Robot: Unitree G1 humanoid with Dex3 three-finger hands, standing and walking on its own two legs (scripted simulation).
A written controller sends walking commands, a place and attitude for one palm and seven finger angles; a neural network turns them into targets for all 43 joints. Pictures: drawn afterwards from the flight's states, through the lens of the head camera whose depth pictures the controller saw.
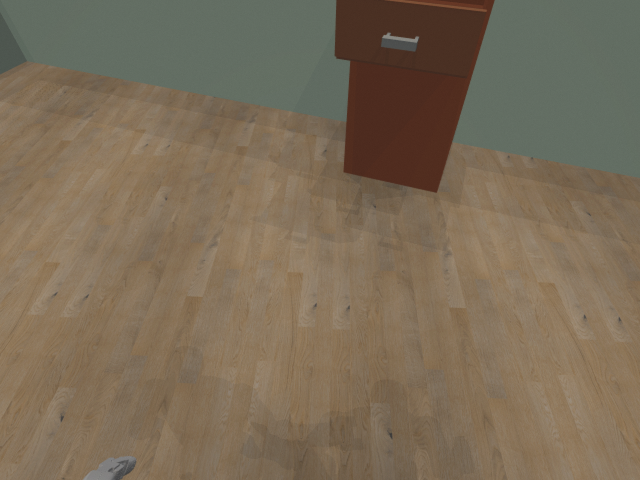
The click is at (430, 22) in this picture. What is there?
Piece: drawer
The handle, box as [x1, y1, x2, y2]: [381, 33, 418, 51]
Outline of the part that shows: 382,37 381,46 413,51 416,48 418,40 417,36 414,39 391,36 390,33 387,33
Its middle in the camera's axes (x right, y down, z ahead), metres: +0.24 -0.59 +1.15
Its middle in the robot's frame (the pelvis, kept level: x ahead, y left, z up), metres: +1.27 -0.17 +0.03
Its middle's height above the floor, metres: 0.80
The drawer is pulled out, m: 0.30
